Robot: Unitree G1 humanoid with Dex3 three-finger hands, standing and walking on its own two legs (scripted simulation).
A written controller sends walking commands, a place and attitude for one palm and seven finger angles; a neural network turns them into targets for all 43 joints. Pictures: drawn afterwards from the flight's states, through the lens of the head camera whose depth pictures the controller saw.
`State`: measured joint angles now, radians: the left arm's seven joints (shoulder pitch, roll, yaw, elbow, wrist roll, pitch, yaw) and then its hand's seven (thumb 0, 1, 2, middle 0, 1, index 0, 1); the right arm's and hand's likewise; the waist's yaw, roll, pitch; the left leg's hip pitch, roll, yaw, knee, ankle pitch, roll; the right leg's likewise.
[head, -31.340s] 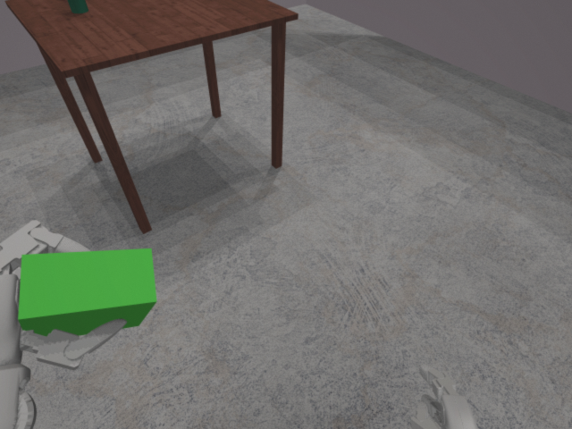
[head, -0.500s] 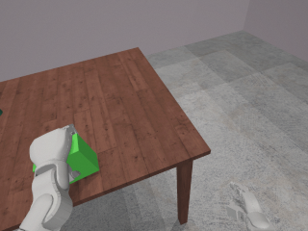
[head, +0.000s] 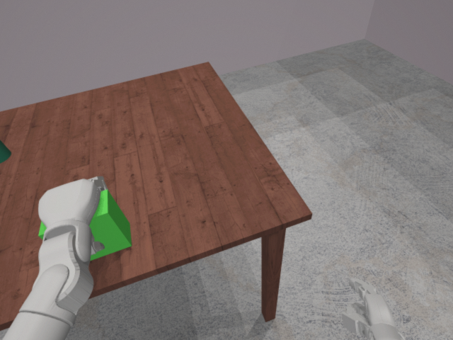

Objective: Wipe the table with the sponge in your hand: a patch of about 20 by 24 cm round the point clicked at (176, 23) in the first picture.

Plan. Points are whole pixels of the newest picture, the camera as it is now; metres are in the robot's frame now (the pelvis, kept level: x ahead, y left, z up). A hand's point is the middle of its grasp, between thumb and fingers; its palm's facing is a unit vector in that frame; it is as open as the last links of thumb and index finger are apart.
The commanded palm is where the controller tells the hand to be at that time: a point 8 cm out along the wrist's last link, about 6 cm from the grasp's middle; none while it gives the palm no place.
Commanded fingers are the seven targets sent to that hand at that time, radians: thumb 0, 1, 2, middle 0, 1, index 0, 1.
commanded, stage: wipe forward along the middle lane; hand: left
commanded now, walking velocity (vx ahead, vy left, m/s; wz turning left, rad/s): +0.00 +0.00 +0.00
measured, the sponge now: (94, 233) +0.27 +0.30 +0.05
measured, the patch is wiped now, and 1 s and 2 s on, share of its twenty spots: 0.95 0.95 0.95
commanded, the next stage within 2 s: slide back across to the first lane in 1.30 s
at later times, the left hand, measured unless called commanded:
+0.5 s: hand (84, 200) +0.31 +0.32 +0.09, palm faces -0.06 +0.00 -1.00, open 9.9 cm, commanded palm +0.30 +0.33 +0.12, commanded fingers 0.00 0.10 1.30 -1.20 -1.60 -1.20 -1.60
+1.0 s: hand (82, 175) +0.37 +0.36 +0.09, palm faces -0.11 +0.02 -0.99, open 9.9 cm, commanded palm +0.36 +0.36 +0.12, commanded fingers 0.00 0.10 1.30 -1.20 -1.60 -1.20 -1.60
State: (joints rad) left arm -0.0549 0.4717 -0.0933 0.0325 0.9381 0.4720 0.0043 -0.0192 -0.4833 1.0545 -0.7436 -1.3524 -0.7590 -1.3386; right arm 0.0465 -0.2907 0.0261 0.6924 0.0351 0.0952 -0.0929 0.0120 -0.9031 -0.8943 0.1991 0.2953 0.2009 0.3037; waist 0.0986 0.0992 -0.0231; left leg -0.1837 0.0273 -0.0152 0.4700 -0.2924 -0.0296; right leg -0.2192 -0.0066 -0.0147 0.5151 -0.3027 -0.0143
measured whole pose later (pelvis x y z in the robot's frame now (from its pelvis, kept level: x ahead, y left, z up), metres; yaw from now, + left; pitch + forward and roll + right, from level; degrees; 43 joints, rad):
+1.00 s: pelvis -0.02 +0.02 +0.00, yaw +0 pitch +8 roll +0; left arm -0.65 0.62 0.03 0.90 1.02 0.10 0.08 0.02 -0.52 1.08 -0.77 -1.34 -0.78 -1.34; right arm 0.24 -0.30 -0.02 0.76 0.06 0.08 -0.09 0.01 -0.90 -0.89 0.20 0.30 0.20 0.30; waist 0.00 0.06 -0.07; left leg -0.40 0.02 -0.02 0.52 -0.27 -0.01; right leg -0.40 -0.01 -0.01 0.50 -0.24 0.01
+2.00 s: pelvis +0.01 +0.03 +0.00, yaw +0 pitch +10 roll -1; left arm -0.57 0.74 0.18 0.87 1.02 0.01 0.04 0.01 -0.52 1.09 -0.76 -1.35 -0.77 -1.35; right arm 0.23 -0.31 -0.04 0.73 0.06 0.12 -0.07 0.01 -0.90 -0.89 0.20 0.30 0.20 0.30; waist 0.00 0.06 -0.06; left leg -0.37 0.01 -0.01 0.52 -0.31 0.01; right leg -0.36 -0.02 0.00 0.46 -0.27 0.02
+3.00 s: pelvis +0.01 +0.04 +0.00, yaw +1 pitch +6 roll -1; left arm -0.22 0.63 0.13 0.39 0.93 0.20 0.03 -0.01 -0.48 1.07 -0.72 -1.37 -0.72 -1.39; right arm 0.15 -0.29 -0.01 0.68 0.04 0.10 -0.06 0.01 -0.90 -0.89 0.20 0.30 0.20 0.30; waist 0.06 0.07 -0.05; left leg -0.30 -0.01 -0.02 0.52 -0.31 0.02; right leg -0.29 -0.04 -0.02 0.46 -0.28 0.03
